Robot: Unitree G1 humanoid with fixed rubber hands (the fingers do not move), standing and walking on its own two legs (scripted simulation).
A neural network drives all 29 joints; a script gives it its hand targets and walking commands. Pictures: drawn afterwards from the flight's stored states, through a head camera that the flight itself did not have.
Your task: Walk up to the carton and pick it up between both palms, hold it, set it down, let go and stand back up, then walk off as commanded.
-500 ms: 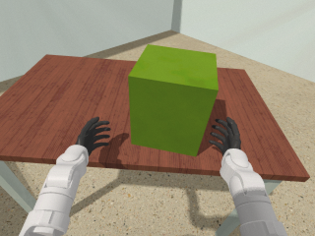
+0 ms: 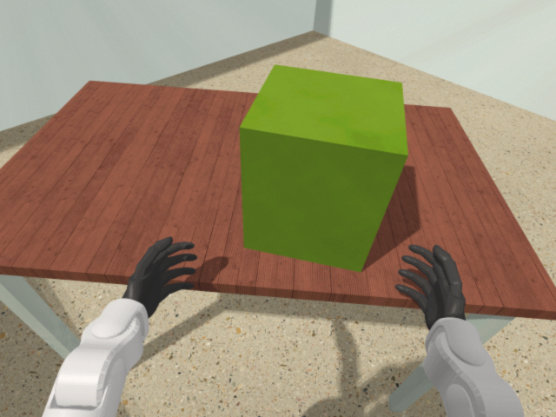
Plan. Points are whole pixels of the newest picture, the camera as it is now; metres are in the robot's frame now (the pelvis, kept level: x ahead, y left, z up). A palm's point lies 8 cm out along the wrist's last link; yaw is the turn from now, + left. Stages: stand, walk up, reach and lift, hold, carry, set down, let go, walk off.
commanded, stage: set down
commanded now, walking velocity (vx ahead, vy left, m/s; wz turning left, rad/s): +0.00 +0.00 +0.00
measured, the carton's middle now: (318, 170) +0.49 -0.04 +0.11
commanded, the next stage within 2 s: let go in 1.74 s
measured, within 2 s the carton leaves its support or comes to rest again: neither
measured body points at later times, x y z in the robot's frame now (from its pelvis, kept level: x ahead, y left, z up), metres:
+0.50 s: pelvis -0.01 +0.00 +0.00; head -0.03 +0.01 +0.45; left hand +0.20 +0.22 +0.05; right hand +0.19 -0.19 +0.06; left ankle +0.02 +0.10 -0.74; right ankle +0.03 -0.15 -0.74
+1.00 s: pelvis +0.00 -0.04 +0.00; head +0.00 -0.02 +0.45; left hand +0.19 +0.21 +0.02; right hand +0.21 -0.21 +0.03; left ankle +0.02 +0.10 -0.74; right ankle +0.03 -0.15 -0.74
